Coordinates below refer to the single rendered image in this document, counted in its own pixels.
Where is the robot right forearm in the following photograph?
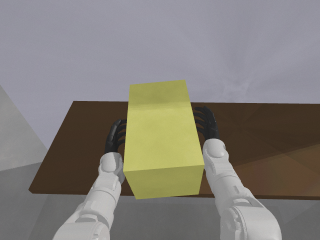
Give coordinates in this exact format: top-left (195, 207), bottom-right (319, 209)
top-left (202, 138), bottom-right (282, 240)

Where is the robot left hand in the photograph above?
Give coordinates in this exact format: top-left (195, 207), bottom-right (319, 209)
top-left (104, 119), bottom-right (127, 154)

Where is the carton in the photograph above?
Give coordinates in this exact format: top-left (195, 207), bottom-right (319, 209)
top-left (123, 79), bottom-right (205, 200)

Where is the robot right hand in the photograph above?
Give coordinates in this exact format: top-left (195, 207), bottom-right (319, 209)
top-left (193, 106), bottom-right (220, 141)

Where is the robot left forearm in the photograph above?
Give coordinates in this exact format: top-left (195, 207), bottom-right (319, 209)
top-left (52, 152), bottom-right (125, 240)

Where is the left robot upper arm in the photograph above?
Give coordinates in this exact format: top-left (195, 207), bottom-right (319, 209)
top-left (53, 221), bottom-right (110, 240)

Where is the table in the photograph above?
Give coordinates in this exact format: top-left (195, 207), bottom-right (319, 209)
top-left (28, 101), bottom-right (320, 201)

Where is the right robot upper arm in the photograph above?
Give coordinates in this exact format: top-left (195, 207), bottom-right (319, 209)
top-left (220, 205), bottom-right (282, 240)

